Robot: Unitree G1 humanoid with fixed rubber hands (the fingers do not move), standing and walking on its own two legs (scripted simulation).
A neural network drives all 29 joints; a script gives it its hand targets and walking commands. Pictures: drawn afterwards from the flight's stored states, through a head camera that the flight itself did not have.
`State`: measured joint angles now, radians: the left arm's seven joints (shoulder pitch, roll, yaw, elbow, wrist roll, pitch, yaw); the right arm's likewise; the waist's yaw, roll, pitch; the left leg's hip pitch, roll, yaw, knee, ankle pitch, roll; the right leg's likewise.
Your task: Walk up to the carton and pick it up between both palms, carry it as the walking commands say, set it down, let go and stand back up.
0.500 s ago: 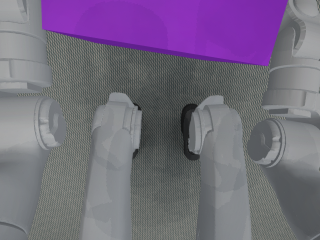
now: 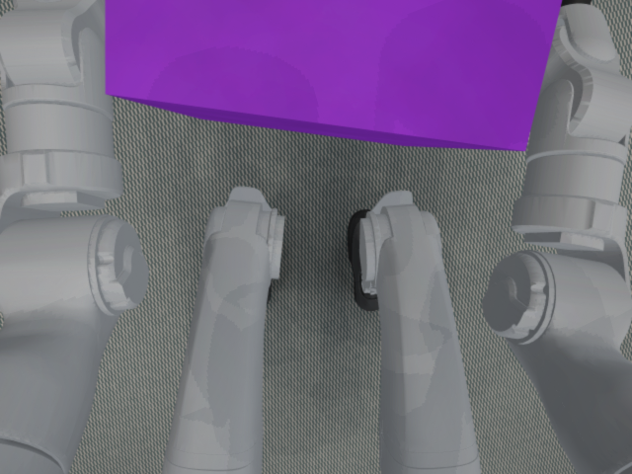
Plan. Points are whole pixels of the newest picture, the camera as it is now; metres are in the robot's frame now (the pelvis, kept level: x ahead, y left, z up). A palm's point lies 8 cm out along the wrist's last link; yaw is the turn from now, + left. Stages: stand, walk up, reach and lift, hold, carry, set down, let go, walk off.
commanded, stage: reach and lift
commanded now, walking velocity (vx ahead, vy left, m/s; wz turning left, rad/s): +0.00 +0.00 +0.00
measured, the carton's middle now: out of the picture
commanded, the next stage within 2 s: none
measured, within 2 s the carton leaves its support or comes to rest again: neither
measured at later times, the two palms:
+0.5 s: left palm out of the picture +0.53 +0.18 -0.02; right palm out of the picture +0.51 -0.21 -0.02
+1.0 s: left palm out of the picture +0.52 +0.19 +0.06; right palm out of the picture +0.49 -0.20 +0.06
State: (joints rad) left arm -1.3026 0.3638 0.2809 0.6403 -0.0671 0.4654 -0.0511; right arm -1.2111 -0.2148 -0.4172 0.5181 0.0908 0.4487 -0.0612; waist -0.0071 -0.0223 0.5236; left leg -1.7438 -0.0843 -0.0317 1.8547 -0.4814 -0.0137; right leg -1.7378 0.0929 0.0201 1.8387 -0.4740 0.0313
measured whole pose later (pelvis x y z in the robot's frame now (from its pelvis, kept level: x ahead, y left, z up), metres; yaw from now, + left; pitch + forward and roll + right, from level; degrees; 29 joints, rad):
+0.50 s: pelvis +0.00 +0.00 +0.06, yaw +0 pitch +18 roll +1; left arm -1.18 0.31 0.33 0.56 -0.06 0.47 -0.07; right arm -1.12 -0.20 -0.38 0.42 0.06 0.50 -0.05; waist -0.03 -0.02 0.52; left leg -1.51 -0.09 -0.01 1.65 -0.46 -0.01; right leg -1.52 0.10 0.08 1.67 -0.45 0.03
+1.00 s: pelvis +0.01 +0.00 +0.12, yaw +0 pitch +13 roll -1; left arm -1.12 0.30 0.28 0.58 -0.05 0.47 -0.08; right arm -1.01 -0.18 -0.37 0.43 0.05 0.47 -0.05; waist -0.03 0.01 0.52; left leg -1.26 -0.10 -0.06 1.44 -0.40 -0.01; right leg -1.26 0.10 0.07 1.43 -0.40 0.03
